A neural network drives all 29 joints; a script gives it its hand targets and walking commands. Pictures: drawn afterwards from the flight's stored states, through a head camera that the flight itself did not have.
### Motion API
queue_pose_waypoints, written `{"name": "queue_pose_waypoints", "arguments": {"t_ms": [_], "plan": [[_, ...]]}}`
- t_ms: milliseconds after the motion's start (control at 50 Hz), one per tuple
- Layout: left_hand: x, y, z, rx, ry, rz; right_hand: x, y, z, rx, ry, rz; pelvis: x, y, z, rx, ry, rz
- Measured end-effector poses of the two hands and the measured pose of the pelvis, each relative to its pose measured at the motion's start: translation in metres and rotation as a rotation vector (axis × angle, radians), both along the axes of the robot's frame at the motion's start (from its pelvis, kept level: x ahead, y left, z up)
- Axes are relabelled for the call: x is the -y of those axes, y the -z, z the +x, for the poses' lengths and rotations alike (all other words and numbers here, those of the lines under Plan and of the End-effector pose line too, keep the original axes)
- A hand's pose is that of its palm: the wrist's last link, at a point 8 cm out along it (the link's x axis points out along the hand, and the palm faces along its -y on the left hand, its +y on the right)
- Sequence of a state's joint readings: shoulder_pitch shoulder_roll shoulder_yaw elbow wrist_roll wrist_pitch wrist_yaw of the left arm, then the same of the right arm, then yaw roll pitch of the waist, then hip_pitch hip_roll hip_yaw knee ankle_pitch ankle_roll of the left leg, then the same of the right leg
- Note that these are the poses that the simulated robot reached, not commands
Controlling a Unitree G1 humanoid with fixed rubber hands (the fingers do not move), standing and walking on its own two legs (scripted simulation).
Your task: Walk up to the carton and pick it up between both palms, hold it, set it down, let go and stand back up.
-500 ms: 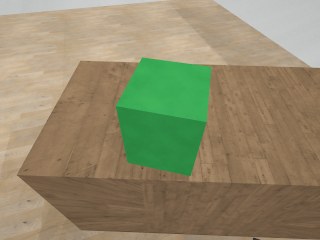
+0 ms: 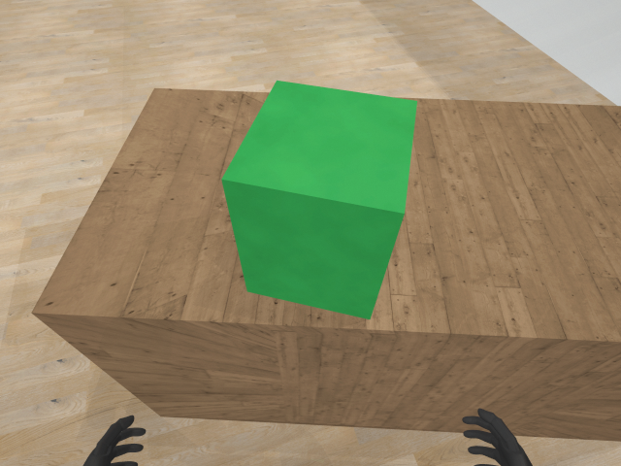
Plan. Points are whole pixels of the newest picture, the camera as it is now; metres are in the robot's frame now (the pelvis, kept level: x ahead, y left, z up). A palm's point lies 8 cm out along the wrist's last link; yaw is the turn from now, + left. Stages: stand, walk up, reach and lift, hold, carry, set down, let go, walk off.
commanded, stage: reach and lift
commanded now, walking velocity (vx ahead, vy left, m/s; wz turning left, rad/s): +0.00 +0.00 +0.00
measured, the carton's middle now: (325, 204) +0.46 +0.00 +0.05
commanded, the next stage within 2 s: none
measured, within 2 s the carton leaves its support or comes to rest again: neither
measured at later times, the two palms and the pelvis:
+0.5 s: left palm (109, 431) +0.17 +0.26 -0.04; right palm out of the picture +0.14 -0.22 -0.04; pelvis +0.00 -0.01 +0.02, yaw -4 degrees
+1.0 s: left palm (111, 395) +0.20 +0.25 +0.01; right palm (495, 427) +0.18 -0.19 +0.01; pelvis +0.02 +0.00 +0.02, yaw -4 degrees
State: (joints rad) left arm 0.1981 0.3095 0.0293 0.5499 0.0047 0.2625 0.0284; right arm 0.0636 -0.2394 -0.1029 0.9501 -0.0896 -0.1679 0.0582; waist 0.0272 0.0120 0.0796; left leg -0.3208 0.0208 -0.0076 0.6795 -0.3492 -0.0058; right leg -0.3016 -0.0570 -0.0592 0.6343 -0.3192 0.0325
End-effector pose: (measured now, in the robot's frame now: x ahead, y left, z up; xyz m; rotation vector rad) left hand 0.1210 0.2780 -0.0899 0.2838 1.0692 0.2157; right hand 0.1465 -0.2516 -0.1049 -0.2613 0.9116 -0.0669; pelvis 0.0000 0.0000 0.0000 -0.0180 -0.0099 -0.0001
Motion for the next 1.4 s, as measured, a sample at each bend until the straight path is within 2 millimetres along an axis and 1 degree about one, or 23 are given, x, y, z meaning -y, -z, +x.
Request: {"name": "queue_pose_waypoints", "arguments": {"t_ms": [40, 80, 120, 160, 220, 280, 420, 540, 640, 800, 900, 1180, 1400], "plan": [[0.009, -0.010, 0.022, 0.058, 0.018, -0.010, -0.002, -0.006, 0.008, 0.055, 0.002, 0.017, 0.004, -0.002, -0.003, 0.015, 0.003, -0.003], [0.020, -0.022, 0.039, 0.124, 0.044, -0.026, -0.004, -0.016, 0.011, 0.108, 0.012, 0.028, 0.008, -0.007, -0.003, 0.038, 0.008, 0.000], [0.032, -0.032, 0.050, 0.170, 0.066, -0.047, -0.003, -0.028, 0.010, 0.149, 0.026, 0.030, 0.012, -0.012, -0.001, 0.060, 0.014, 0.002], [0.040, -0.037, 0.056, 0.189, 0.079, -0.066, -0.002, -0.037, 0.007, 0.177, 0.038, 0.022, 0.016, -0.016, 0.001, 0.080, 0.022, 0.007], [0.045, -0.038, 0.056, 0.182, 0.076, -0.085, 0.000, -0.045, 0.001, 0.193, 0.058, 0.009, 0.020, -0.019, 0.001, 0.108, 0.037, 0.013], [0.042, -0.039, 0.051, 0.177, 0.054, -0.091, -0.002, -0.051, -0.004, 0.199, 0.073, 0.006, 0.022, -0.020, -0.001, 0.120, 0.051, 0.016], [0.028, -0.047, 0.043, 0.231, 0.041, -0.097, -0.022, -0.060, -0.006, 0.237, 0.101, 0.040, 0.020, -0.022, -0.001, 0.114, 0.060, 0.016], [0.021, -0.058, 0.048, 0.294, 0.082, -0.110, -0.041, -0.065, -0.003, 0.285, 0.135, 0.077, 0.011, -0.023, 0.001, 0.110, 0.068, 0.013], [0.022, -0.066, 0.054, 0.359, 0.110, -0.140, -0.046, -0.072, 0.000, 0.337, 0.164, 0.087, 0.004, -0.024, 0.007, 0.107, 0.072, 0.010], [0.027, -0.076, 0.063, 0.446, 0.142, -0.180, -0.049, -0.089, 0.011, 0.415, 0.194, 0.097, -0.003, -0.024, 0.012, 0.114, 0.080, 0.006], [0.029, -0.083, 0.067, 0.491, 0.151, -0.206, -0.055, -0.100, 0.020, 0.466, 0.205, 0.113, -0.003, -0.024, 0.015, 0.107, 0.079, 0.004], [0.031, -0.118, 0.095, 0.655, 0.216, -0.237, -0.078, -0.124, 0.053, 0.590, 0.259, 0.177, -0.003, -0.023, 0.023, 0.098, 0.064, -0.003], [0.039, -0.132, 0.113, 0.741, 0.259, -0.273, -0.085, -0.139, 0.065, 0.661, 0.295, 0.185, -0.003, -0.022, 0.026, 0.092, 0.050, -0.007]]}}
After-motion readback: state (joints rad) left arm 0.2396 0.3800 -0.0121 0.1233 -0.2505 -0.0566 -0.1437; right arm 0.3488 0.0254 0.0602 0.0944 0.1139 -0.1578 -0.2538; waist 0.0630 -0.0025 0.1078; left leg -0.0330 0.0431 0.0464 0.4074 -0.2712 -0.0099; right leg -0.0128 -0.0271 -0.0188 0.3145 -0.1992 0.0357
